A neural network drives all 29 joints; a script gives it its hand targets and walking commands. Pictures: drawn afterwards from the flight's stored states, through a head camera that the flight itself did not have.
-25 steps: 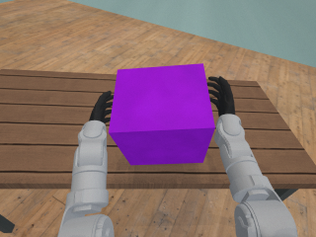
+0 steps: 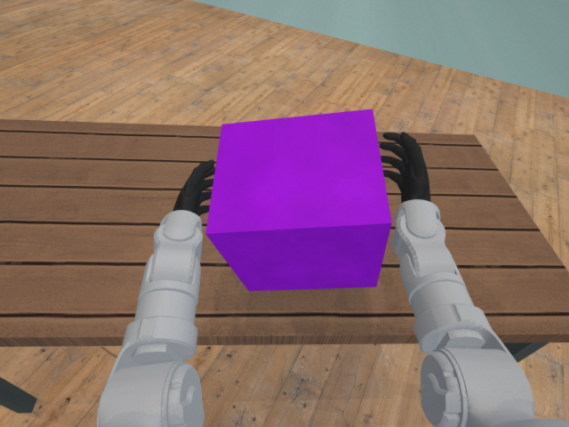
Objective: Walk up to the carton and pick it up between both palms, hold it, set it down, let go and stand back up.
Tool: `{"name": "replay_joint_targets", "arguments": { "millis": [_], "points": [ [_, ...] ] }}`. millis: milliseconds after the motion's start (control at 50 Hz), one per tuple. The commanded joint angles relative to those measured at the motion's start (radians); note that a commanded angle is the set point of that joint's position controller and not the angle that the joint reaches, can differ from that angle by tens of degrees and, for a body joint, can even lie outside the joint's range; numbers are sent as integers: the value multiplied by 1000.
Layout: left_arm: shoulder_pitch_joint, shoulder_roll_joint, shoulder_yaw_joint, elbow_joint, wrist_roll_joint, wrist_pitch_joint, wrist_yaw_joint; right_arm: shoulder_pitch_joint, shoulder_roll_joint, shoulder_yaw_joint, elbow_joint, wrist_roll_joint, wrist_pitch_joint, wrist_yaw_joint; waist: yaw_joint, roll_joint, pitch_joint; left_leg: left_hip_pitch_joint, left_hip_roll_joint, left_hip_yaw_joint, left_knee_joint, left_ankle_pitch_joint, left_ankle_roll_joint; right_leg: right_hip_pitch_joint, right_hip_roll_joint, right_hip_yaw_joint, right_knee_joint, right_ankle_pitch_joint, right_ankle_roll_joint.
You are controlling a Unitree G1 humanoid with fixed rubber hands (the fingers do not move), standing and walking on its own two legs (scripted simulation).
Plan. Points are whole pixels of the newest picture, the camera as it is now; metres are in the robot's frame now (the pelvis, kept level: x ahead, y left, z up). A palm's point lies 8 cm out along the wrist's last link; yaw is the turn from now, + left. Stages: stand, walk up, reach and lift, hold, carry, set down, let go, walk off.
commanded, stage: set down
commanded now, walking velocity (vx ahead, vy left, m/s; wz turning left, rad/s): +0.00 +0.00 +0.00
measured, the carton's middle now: (303, 210) +0.42 -0.05 +0.06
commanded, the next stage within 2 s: none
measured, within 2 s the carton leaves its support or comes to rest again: neither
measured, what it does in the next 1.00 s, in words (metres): stands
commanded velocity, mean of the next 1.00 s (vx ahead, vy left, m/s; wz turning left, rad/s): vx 0.00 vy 0.00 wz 0.00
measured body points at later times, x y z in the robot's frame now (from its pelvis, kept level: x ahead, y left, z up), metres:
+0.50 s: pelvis +0.00 +0.00 +0.00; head +0.00 +0.03 +0.45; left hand +0.41 +0.11 +0.08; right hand +0.38 -0.21 +0.14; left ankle -0.05 +0.10 -0.75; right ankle -0.02 -0.13 -0.75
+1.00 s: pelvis +0.01 +0.00 +0.00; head +0.03 +0.03 +0.45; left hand +0.44 +0.11 +0.06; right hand +0.40 -0.21 +0.12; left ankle -0.05 +0.10 -0.75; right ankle -0.02 -0.13 -0.75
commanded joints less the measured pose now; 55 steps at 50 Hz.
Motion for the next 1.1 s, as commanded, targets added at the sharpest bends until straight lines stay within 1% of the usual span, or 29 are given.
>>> {"name": "replay_joint_targets", "arguments": {
  "millis": [0, 20, 60, 120, 160, 260, 340, 420, 520, 600, 660, 720, 760, 820, 900, 960, 1020, 1040, 1060, 1080],
  "points": [
    [-877, -503, -403, -198, -182, -174, -68, -559, 561, 226, -16, -33, -93, 147, -95, 95, -645, 111, -25, 23, 61, 668, -98, 131, 34, -88, 87, 712, 33],
    [-868, -500, -394, -180, -177, -173, -68, -550, 557, 213, 4, -38, -92, 147, -96, 98, -628, 117, -24, 24, 65, 674, -100, 118, 35, -90, 82, 700, 30],
    [-840, -484, -363, -135, -160, -164, -76, -531, 547, 184, 41, -51, -84, 145, -100, 85, -570, 108, -25, 27, 60, 655, -96, 115, 33, -92, 74, 684, 29],
    [-797, -452, -304, -76, -138, -142, -99, -514, 540, 150, 69, -62, -61, 140, -101, 58, -472, 62, -32, 37, 33, 579, -80, 144, 26, -89, 73, 676, 39],
    [-791, -442, -277, -57, -131, -133, -114, -513, 545, 139, 73, -65, -50, 138, -101, 46, -440, 36, -36, 43, 17, 537, -70, 166, 21, -85, 78, 677, 46],
    [-856, -443, -268, -47, -143, -158, -123, -558, 570, 122, 50, -81, -57, 139, -105, 44, -481, -10, -39, 46, 1, 474, -61, 182, 13, -78, 92, 676, 51],
    [-955, -463, -299, -49, -170, -210, -108, -609, 601, 107, 39, -101, -80, 146, -115, 58, -585, -20, -35, 41, 8, 468, -67, 168, 11, -79, 100, 677, 46],
    [-1007, -464, -297, -9, -179, -252, -96, -635, 624, 82, 59, -125, -88, 154, -114, 65, -635, -50, -33, 44, 3, 434, -65, 168, 5, -76, 103, 677, 43],
    [-996, -436, -238, 86, -156, -271, -104, -635, 634, 48, 99, -149, -73, 159, -103, 58, -607, -103, -33, 54, -19, 376, -50, 184, -4, -68, 103, 679, 47],
    [-953, -400, -168, 160, -127, -260, -126, -614, 629, 21, 126, -164, -42, 160, -96, 43, -537, -139, -35, 64, -46, 325, -33, 202, -12, -59, 102, 671, 54],
    [-926, -378, -125, 196, -112, -250, -141, -601, 625, 8, 124, -174, -22, 158, -93, 35, -502, -159, -37, 69, -60, 300, -22, 217, -16, -54, 105, 673, 60],
    [-934, -371, -114, 200, -111, -250, -149, -600, 623, 0, 117, -181, -14, 155, -100, 43, -501, -161, -36, 68, -62, 309, -22, 214, -15, -54, 110, 675, 62],
    [-969, -380, -131, 185, -123, -260, -147, -611, 627, -6, 114, -187, -19, 155, -112, 60, -531, -145, -33, 63, -51, 337, -30, 196, -11, -58, 114, 676, 59],
    [-1042, -407, -178, 164, -155, -290, -135, -634, 644, -15, 120, -197, -38, 155, -132, 96, -612, -104, -24, 51, -19, 410, -50, 144, -4, -68, 117, 676, 48],
    [-1096, -431, -228, 172, -187, -329, -117, -658, 660, -25, 135, -207, -69, 154, -144, 131, -713, -54, -11, 38, 33, 522, -74, 71, 3, -77, 116, 685, 33],
    [-1105, -440, -246, 193, -195, -351, -106, -658, 675, -23, 162, -209, -84, 150, -143, 147, -759, -32, -5, 32, 66, 596, -85, 35, 3, -76, 118, 713, 25],
    [-1081, -434, -236, 227, -183, -361, -104, -634, 690, -15, 198, -211, -87, 145, -133, 148, -759, -50, -6, 31, 82, 628, -86, 36, -3, -70, 129, 764, 24],
    [-1066, -431, -228, 243, -177, -362, -105, -625, 696, -10, 205, -212, -86, 143, -128, 143, -753, -75, -8, 33, 80, 621, -82, 55, -8, -65, 138, 795, 25],
    [-1044, -424, -215, 263, -170, -360, -108, -609, 705, -3, 207, -214, -83, 140, -121, 130, -736, -136, -14, 38, 67, 586, -74, 101, -18, -54, 154, 845, 28],
    [-1021, -417, -199, 286, -163, -358, -113, -596, 716, 4, 202, -217, -79, 137, -115, 114, -720, -225, -22, 44, 43, 524, -60, 174, -32, -39, 179, 909, 33]
  ]
}}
